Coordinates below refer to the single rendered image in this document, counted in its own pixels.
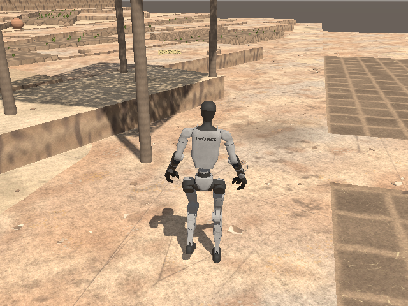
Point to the left robot hand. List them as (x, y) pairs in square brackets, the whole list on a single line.
[(168, 174)]

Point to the left robot shin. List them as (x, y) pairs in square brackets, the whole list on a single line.
[(191, 224)]

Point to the right robot upper arm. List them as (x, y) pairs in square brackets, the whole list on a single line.
[(230, 147)]

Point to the right robot hand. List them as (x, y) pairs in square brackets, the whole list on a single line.
[(240, 180)]

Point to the right robot forearm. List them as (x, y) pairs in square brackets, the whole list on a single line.
[(238, 168)]

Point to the left robot forearm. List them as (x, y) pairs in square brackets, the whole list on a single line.
[(173, 164)]

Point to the robot right thigh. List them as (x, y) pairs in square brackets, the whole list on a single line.
[(219, 187)]

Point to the left robot upper arm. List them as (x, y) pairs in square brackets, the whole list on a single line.
[(182, 142)]

